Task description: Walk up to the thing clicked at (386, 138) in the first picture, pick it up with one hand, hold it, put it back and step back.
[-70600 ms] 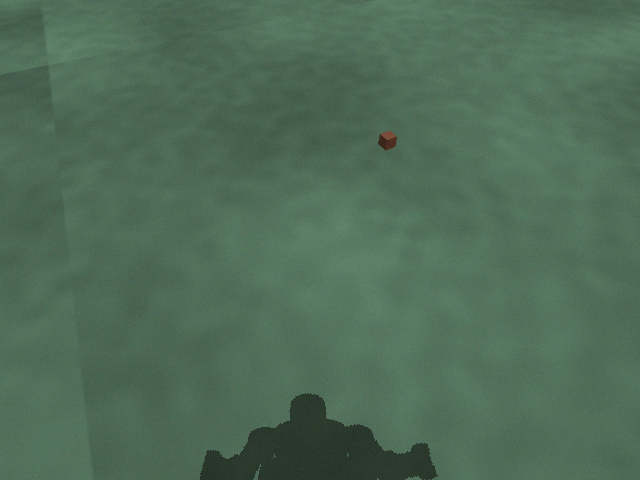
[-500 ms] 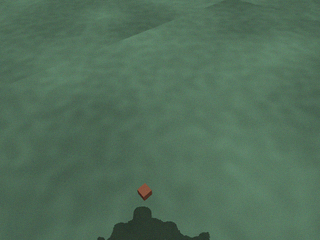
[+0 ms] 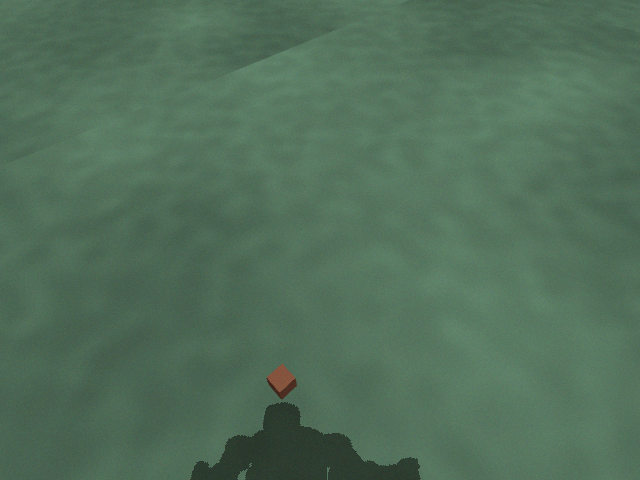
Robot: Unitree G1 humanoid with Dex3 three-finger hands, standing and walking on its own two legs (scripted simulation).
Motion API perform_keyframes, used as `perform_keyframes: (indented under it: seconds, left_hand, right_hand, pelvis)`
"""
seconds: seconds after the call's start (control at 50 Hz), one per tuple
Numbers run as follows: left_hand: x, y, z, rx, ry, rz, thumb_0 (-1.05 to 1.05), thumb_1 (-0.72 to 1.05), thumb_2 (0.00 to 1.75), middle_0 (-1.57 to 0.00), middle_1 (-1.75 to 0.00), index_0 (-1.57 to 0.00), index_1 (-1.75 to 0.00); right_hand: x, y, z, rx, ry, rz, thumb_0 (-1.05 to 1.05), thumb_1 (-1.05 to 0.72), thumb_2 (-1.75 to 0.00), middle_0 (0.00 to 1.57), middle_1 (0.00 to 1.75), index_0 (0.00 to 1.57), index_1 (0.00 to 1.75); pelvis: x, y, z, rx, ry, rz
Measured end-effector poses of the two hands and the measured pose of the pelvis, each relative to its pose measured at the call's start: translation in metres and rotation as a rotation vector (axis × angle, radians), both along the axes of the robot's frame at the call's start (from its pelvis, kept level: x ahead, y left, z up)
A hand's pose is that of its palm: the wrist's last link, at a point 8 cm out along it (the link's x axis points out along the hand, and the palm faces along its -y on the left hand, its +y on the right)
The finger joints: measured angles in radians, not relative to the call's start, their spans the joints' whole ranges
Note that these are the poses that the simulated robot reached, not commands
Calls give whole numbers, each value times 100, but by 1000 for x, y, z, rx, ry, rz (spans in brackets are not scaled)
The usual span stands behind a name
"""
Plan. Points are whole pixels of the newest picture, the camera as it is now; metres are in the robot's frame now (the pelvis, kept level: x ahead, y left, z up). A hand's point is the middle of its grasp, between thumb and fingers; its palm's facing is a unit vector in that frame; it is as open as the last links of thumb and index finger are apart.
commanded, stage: stand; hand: left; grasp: from above
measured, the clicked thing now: (281, 381) +0.51 +0.15 -0.75
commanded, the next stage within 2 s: step back in 1.08 s
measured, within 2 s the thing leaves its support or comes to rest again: neither
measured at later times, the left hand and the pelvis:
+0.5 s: hand out of the picture +0.08 +0.24 -0.15, palm faces +0.00 -0.94 -0.34, open 7.4 cm; pelvis +0.01 +0.00 +0.00, yaw -1 degrees
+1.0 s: hand out of the picture +0.08 +0.24 -0.15, palm faces -0.02 -0.94 -0.34, open 7.4 cm; pelvis +0.01 -0.01 +0.00, yaw -1 degrees
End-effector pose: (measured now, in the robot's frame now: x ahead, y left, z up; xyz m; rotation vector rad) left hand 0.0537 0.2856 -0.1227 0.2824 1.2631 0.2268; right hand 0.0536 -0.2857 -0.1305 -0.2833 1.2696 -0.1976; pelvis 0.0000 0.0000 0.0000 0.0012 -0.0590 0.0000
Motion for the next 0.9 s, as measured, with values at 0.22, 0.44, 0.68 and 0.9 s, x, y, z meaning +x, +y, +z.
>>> perform_keyframes:
  seconds: [0.22, 0.44, 0.68, 0.9]
  left_hand:
    - [21, 0, 4, 4, -33, -11, 0, 90, 89, -21, -30, -20, -30]
    - [25, 2, 5, 8, -32, -21, 0, 90, 89, -21, -30, -20, -30]
    - [23, 2, 4, 9, -21, -25, 0, 90, 89, -21, -30, -20, -30]
    - [23, 1, 4, 6, -18, -32, 0, 90, 89, -21, -30, -20, -30]
  right_hand:
    - [13, -2, 2, -5, -24, 0, 1, -91, -90, 20, 30, 20, 30]
    - [15, -5, 3, -6, -22, 0, 1, -91, -90, 20, 30, 20, 30]
    - [13, -8, 4, -7, -20, -6, 1, -91, -90, 20, 30, 20, 30]
    - [10, -10, 4, -8, -12, -5, 1, -91, -90, 20, 30, 20, 30]
  pelvis:
    - [7, -1, 1, 2, 1, -6]
    - [8, -2, 1, 2, 6, -9]
    - [8, -4, 1, 2, 6, -13]
    - [8, -5, 1, 3, 11, -16]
